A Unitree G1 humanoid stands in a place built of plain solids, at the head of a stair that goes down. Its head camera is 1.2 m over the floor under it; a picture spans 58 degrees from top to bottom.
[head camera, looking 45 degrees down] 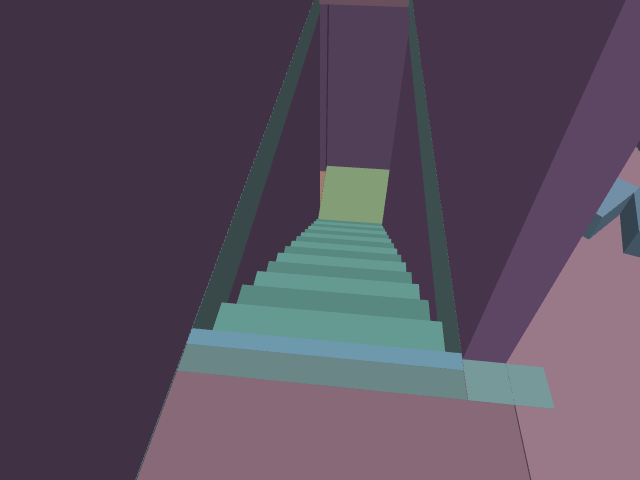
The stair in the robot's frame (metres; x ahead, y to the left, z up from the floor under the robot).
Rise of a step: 0.19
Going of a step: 0.25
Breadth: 0.86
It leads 6 degrees to the right of straight ahead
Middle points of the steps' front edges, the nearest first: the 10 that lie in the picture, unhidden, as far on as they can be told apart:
0.75 -0.01 0.00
0.99 -0.04 -0.19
1.24 -0.06 -0.37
1.48 -0.09 -0.56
1.73 -0.12 -0.75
1.97 -0.14 -0.94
2.22 -0.17 -1.13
2.46 -0.20 -1.31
2.71 -0.22 -1.50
2.95 -0.25 -1.69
